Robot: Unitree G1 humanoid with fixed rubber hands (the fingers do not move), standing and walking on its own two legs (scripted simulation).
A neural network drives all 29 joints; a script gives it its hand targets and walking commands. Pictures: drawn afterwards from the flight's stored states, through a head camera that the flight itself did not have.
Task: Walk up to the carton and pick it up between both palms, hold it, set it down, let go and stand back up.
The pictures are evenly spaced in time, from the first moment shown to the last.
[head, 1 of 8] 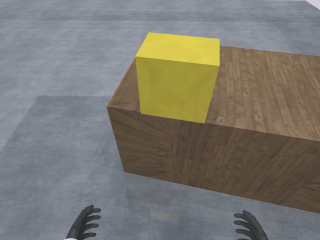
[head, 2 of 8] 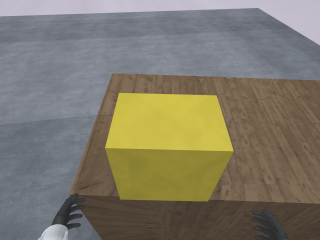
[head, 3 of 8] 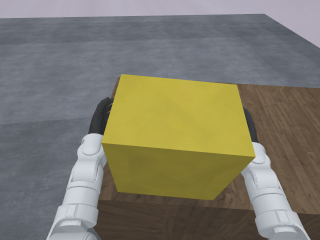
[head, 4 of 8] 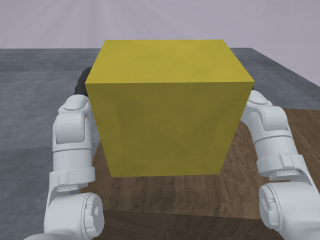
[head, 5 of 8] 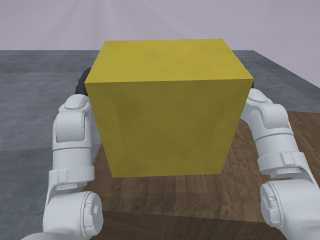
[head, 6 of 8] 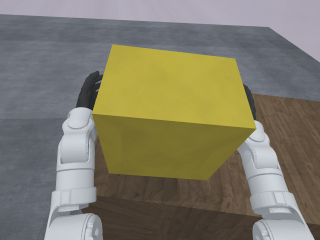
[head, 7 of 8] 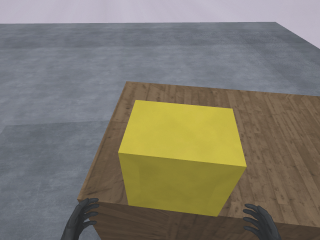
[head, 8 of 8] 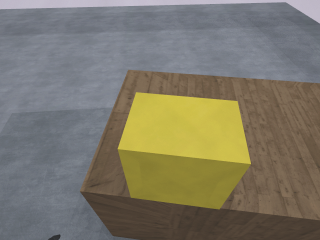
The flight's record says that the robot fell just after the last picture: no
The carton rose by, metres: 0.24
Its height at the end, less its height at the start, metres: +0.00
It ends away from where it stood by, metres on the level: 0.01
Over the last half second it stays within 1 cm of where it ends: yes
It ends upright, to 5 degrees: yes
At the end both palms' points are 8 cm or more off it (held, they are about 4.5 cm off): yes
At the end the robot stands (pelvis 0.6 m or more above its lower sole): yes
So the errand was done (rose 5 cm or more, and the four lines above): yes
